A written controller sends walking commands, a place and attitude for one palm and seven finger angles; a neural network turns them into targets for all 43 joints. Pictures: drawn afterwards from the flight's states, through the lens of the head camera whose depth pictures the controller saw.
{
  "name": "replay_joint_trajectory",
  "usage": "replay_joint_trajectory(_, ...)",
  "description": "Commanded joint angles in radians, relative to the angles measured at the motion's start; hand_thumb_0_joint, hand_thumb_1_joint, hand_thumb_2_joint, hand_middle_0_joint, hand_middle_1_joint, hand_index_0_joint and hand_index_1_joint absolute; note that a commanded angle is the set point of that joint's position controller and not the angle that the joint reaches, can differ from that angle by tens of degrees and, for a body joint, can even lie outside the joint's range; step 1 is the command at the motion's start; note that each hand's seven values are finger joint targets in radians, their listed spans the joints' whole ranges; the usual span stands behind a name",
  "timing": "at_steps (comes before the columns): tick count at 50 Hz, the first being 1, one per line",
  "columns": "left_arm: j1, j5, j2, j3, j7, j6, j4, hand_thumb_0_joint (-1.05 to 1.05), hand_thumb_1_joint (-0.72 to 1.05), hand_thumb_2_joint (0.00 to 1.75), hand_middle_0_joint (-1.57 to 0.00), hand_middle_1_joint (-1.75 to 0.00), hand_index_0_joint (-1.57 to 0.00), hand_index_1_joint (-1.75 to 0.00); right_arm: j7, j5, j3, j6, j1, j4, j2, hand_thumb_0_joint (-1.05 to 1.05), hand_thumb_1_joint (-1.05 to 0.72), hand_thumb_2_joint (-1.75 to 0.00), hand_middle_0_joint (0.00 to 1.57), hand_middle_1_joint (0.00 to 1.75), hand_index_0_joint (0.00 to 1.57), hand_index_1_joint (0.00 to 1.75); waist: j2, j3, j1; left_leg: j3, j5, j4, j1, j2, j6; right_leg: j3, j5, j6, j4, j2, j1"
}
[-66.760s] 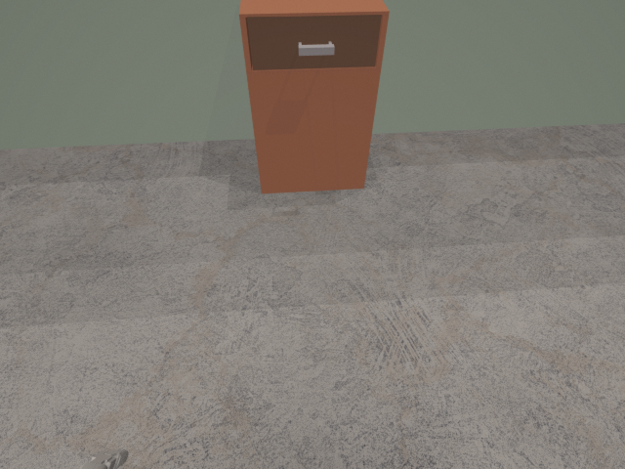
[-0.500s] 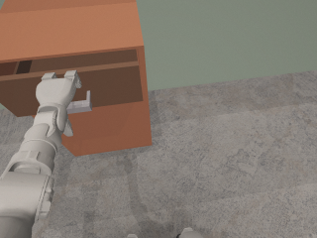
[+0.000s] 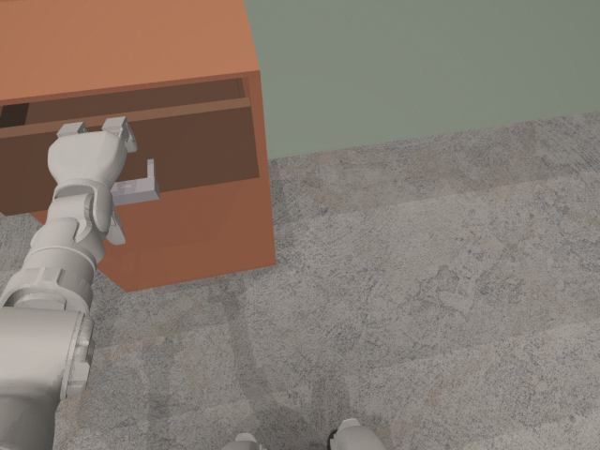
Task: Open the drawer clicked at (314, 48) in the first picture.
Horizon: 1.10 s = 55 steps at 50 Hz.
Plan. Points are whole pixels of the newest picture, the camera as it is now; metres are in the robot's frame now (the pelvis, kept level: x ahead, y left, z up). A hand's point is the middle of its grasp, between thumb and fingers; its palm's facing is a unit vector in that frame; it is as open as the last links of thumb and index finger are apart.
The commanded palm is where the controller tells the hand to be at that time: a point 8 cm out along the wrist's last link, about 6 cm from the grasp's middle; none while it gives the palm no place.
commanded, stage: move the hooked fingers above the handle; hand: left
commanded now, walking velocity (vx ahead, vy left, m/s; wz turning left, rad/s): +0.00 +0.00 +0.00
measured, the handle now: (117, 182) +0.53 +0.26 -0.03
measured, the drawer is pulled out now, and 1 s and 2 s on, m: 0.07 0.07 0.07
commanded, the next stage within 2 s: lower the fingers behind the handle in 0.38 s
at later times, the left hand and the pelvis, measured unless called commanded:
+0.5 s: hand (108, 182) +0.49 +0.25 +0.02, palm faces -0.05 -0.02 -1.00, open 13.8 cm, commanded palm +0.47 +0.25 +0.08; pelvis +0.01 +0.00 +0.00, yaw +1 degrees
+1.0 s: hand (111, 201) +0.48 +0.26 -0.01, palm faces -0.08 -0.02 -1.00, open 13.8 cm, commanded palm +0.46 +0.25 +0.04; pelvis +0.00 -0.01 -0.01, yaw +0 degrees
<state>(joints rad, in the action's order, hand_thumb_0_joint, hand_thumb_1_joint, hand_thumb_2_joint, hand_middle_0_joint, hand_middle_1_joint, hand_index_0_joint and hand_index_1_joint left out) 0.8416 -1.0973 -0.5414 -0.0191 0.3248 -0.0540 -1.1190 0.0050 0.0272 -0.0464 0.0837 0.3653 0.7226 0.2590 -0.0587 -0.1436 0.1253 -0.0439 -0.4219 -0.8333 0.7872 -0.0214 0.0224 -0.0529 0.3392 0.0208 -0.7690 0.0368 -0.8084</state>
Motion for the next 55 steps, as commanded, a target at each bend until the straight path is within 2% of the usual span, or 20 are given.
replay_joint_trajectory(1, 0.422, -0.001, -0.257, -0.050, 0.042, -0.012, 0.223, 0.00, -0.50, 0.30, -0.30, -1.20, -0.30, -1.20, 0.014, 0.005, -0.068, -0.021, 0.141, -0.057, 0.177, 0.00, -0.90, -0.90, 0.20, 0.30, 0.20, 0.30, -0.060, -0.449, -0.007, 0.021, 0.509, 0.066, -0.307, 0.007, 0.006, 0.082, -0.307, -0.055, 0.043, 0.020, 0.225)
replay_joint_trajectory(4, 0.387, 0.001, -0.290, -0.090, 0.052, -0.018, 0.237, 0.00, -0.50, 0.30, -0.30, -1.20, -0.30, -1.20, 0.012, 0.010, -0.069, -0.018, 0.141, -0.051, 0.178, 0.00, -0.90, -0.90, 0.20, 0.30, 0.20, 0.30, -0.061, -0.481, -0.024, 0.019, 0.572, 0.056, -0.321, 0.009, 0.002, 0.083, -0.342, -0.054, 0.031, 0.019, 0.242)
replay_joint_trajectory(6, 0.370, 0.001, -0.271, -0.072, 0.057, -0.002, 0.208, 0.00, -0.50, 0.30, -0.30, -1.20, -0.30, -1.20, 0.010, 0.006, -0.065, -0.014, 0.135, -0.051, 0.178, 0.00, -0.90, -0.90, 0.20, 0.30, 0.20, 0.30, -0.041, -0.431, -0.014, 0.025, 0.543, 0.060, -0.289, 0.008, 0.003, 0.085, -0.336, -0.053, 0.037, 0.020, 0.235)
replay_joint_trajectory(9, 0.380, 0.003, -0.244, -0.053, 0.060, 0.007, 0.227, 0.00, -0.50, 0.30, -0.30, -1.20, -0.30, -1.20, 0.009, 0.005, -0.070, -0.015, 0.131, -0.055, 0.177, 0.00, -0.90, -0.90, 0.20, 0.30, 0.20, 0.30, -0.052, -0.451, -0.013, 0.023, 0.543, 0.063, -0.320, 0.008, 0.003, 0.084, -0.327, -0.053, 0.045, 0.020, 0.236)
replay_joint_trajectory(12, 0.413, 0.007, -0.241, -0.045, 0.052, 0.007, 0.220, 0.00, -0.50, 0.30, -0.30, -1.20, -0.30, -1.20, 0.015, 0.002, -0.069, -0.015, 0.130, -0.050, 0.176, 0.00, -0.90, -0.90, 0.20, 0.30, 0.20, 0.30, -0.019, -0.427, 0.003, 0.021, 0.511, 0.067, -0.304, 0.005, 0.006, 0.082, -0.325, -0.053, 0.056, 0.019, 0.243)
replay_joint_trajectory(16, 0.458, 0.005, -0.227, -0.013, 0.042, -0.001, 0.219, 0.00, -0.50, 0.30, -0.30, -1.20, -0.30, -1.20, 0.023, -0.001, -0.064, -0.020, 0.132, -0.051, 0.173, 0.00, -0.90, -0.90, 0.20, 0.30, 0.20, 0.30, -0.035, -0.408, 0.018, 0.025, 0.456, 0.074, -0.288, -0.002, 0.012, 0.077, -0.306, -0.052, 0.064, 0.016, 0.236)
replay_joint_trajectory(18, 0.470, 0.002, -0.238, -0.025, 0.044, -0.014, 0.243, 0.00, -0.50, 0.30, -0.30, -1.20, -0.30, -1.20, 0.024, 0.003, -0.068, -0.022, 0.138, -0.047, 0.171, 0.00, -0.90, -0.90, 0.20, 0.30, 0.20, 0.30, -0.072, -0.452, 0.012, 0.018, 0.509, 0.065, -0.333, 0.002, 0.006, 0.078, -0.322, -0.053, 0.054, 0.017, 0.230)
replay_joint_trajectory(21, 0.441, 0.002, -0.250, -0.045, 0.046, -0.016, 0.231, 0.00, -0.50, 0.30, -0.30, -1.20, -0.30, -1.20, 0.021, 0.006, -0.068, -0.020, 0.141, -0.043, 0.172, 0.00, -0.90, -0.90, 0.20, 0.30, 0.20, 0.30, -0.067, -0.466, 0.002, 0.016, 0.566, 0.052, -0.338, 0.006, 0.000, 0.082, -0.348, -0.053, 0.041, 0.018, 0.228)
replay_joint_trajectory(28, 0.380, 0.004, -0.211, -0.019, 0.044, 0.017, 0.163, 0.00, -0.50, 0.30, -0.30, -1.20, -0.30, -1.20, 0.015, 0.005, -0.065, -0.013, 0.140, -0.046, 0.172, 0.00, -0.90, -0.90, 0.20, 0.30, 0.20, 0.30, -0.021, -0.426, 0.005, 0.036, 0.532, 0.050, -0.265, -0.001, 0.011, 0.075, -0.385, -0.049, 0.043, 0.017, 0.260)
replay_joint_trajectory(35, 0.340, 0.003, -0.307, -0.101, 0.051, -0.034, 0.216, 0.00, -0.50, 0.30, -0.30, -1.20, -0.30, -1.20, 0.022, 0.012, -0.062, -0.016, 0.128, -0.051, 0.173, 0.00, -0.90, -0.90, 0.20, 0.30, 0.20, 0.30, -0.008, -0.468, -0.023, 0.048, 0.475, 0.032, -0.195, -0.009, 0.021, 0.053, -0.411, -0.048, 0.015, 0.009, 0.312)
replay_joint_trajectory(37, 0.344, -0.002, -0.324, -0.114, 0.066, -0.037, 0.207, 0.00, -0.50, 0.30, -0.30, -1.20, -0.30, -1.20, 0.022, 0.014, -0.061, -0.015, 0.120, -0.046, 0.176, 0.00, -0.90, -0.90, 0.20, 0.30, 0.20, 0.30, -0.005, -0.448, -0.018, 0.045, 0.471, 0.019, -0.167, -0.009, 0.020, 0.055, -0.405, -0.050, 0.002, 0.008, 0.286)
replay_joint_trajectory(38, 0.371, -0.005, -0.297, -0.086, 0.077, -0.041, 0.217, 0.00, -0.50, 0.30, -0.30, -1.20, -0.30, -1.20, 0.021, 0.016, -0.062, -0.019, 0.124, -0.044, 0.174, 0.00, -0.90, -0.90, 0.20, 0.30, 0.20, 0.30, -0.033, -0.445, -0.004, 0.046, 0.458, 0.017, -0.171, -0.007, 0.019, 0.058, -0.387, -0.048, 0.000, 0.008, 0.262)
replay_joint_trajectory(40, 0.332, -0.007, -0.332, -0.119, 0.090, -0.032, 0.199, 0.00, -0.50, 0.30, -0.30, -1.20, -0.30, -1.20, 0.018, 0.016, -0.062, -0.021, 0.125, -0.036, 0.181, 0.00, -0.90, -0.90, 0.20, 0.30, 0.20, 0.30, -0.022, -0.458, -0.018, 0.046, 0.471, 0.006, -0.162, -0.007, 0.017, 0.059, -0.399, -0.048, -0.015, 0.009, 0.262)
replay_joint_trajectory(43, 0.361, -0.009, -0.285, -0.088, 0.099, -0.034, 0.228, 0.00, -0.50, 0.30, -0.30, -1.20, -0.30, -1.20, 0.014, 0.018, -0.071, -0.027, 0.139, -0.033, 0.175, 0.00, -0.90, -0.90, 0.20, 0.30, 0.20, 0.30, -0.058, -0.528, -0.006, 0.035, 0.524, -0.015, -0.221, -0.002, 0.010, 0.065, -0.406, -0.047, -0.029, 0.012, 0.236)
replay_joint_trajectory(45, 0.343, -0.001, -0.225, -0.053, 0.096, -0.025, 0.202, 0.00, -0.50, 0.30, -0.30, -1.20, -0.30, -1.20, 0.010, 0.016, -0.076, -0.031, 0.141, -0.022, 0.173, 0.00, -0.90, -0.90, 0.20, 0.30, 0.20, 0.30, -0.049, -0.495, 0.006, 0.034, 0.520, -0.020, -0.231, 0.003, 0.009, 0.072, -0.378, -0.046, -0.020, 0.016, 0.197)
replay_joint_trajectory(47, 0.375, 0.005, -0.252, -0.067, 0.090, -0.020, 0.188, 0.00, -0.50, 0.30, -0.30, -1.20, -0.30, -1.20, 0.012, 0.015, -0.073, -0.031, 0.140, -0.015, 0.181, 0.00, -0.90, -0.90, 0.20, 0.30, 0.20, 0.30, -0.019, -0.483, 0.017, 0.033, 0.493, -0.025, -0.203, 0.001, 0.013, 0.068, -0.376, -0.045, -0.022, 0.015, 0.195)
replay_joint_trajectory(48, 0.398, -0.002, -0.283, -0.079, 0.090, -0.025, 0.207, 0.00, -0.50, 0.30, -0.30, -1.20, -0.30, -1.20, 0.016, 0.015, -0.070, -0.032, 0.144, -0.014, 0.182, 0.00, -0.90, -0.90, 0.20, 0.30, 0.20, 0.30, -0.034, -0.495, 0.012, 0.031, 0.487, -0.023, -0.197, 0.000, 0.013, 0.067, -0.377, -0.045, -0.027, 0.012, 0.202)
replay_joint_trajectory(52, 0.358, -0.006, -0.290, -0.097, 0.090, -0.036, 0.203, 0.00, -0.50, 0.30, -0.30, -1.20, -0.30, -1.20, 0.016, 0.020, -0.068, -0.031, 0.131, -0.013, 0.181, 0.00, -0.90, -0.90, 0.20, 0.30, 0.20, 0.30, -0.052, -0.505, -0.004, 0.027, 0.509, -0.040, -0.200, 0.002, 0.009, 0.068, -0.371, -0.049, -0.047, 0.013, 0.178)
replay_joint_trajectory(54, 0.368, -0.010, -0.259, -0.072, 0.099, -0.040, 0.203, 0.00, -0.50, 0.30, -0.30, -1.20, -0.30, -1.20, 0.013, 0.022, -0.067, -0.035, 0.135, -0.012, 0.176, 0.00, -0.90, -0.90, 0.20, 0.30, 0.20, 0.30, -0.077, -0.473, 0.005, 0.024, 0.498, -0.043, -0.198, 0.005, 0.007, 0.076, -0.346, -0.051, -0.051, 0.015, 0.140)
replay_joint_trajectory(55, 0.320, -0.010, -0.274, -0.090, 0.103, -0.031, 0.164, 0.00, -0.50, 0.30, -0.30, -1.20, -0.30, -1.20, 0.011, 0.022, -0.064, -0.033, 0.128, -0.013, 0.180, 0.00, -0.90, -0.90, 0.20, 0.30, 0.20, 0.30, -0.053, -0.455, -0.007, 0.029, 0.478, -0.044, -0.175, 0.002, 0.008, 0.076, -0.337, -0.051, -0.053, 0.016, 0.144)
